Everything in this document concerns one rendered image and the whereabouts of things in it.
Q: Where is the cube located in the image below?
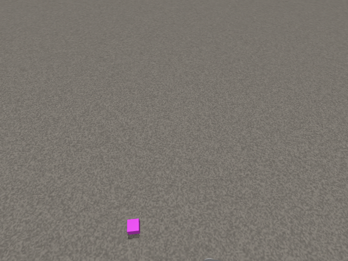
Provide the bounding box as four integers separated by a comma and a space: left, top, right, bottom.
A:
127, 219, 140, 235

